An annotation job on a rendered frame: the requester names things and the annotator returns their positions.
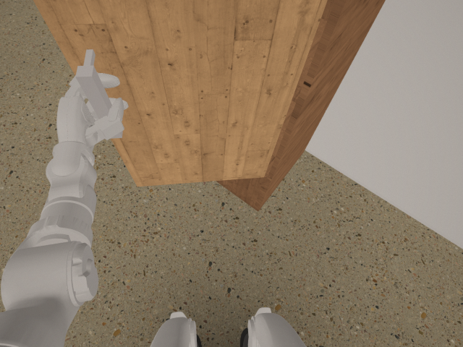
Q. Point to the left robot shin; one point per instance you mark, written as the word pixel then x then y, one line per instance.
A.
pixel 177 314

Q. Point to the left robot thigh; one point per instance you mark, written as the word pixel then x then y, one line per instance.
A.
pixel 176 332

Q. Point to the robot left forearm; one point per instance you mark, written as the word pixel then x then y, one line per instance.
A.
pixel 70 207

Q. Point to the cupboard door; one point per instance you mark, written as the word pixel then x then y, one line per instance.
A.
pixel 208 82

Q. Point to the robot left hand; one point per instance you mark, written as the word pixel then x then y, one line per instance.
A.
pixel 74 116

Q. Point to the handle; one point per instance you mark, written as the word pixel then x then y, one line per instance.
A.
pixel 93 88

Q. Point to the robot left upper arm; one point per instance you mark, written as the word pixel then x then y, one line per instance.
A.
pixel 43 289

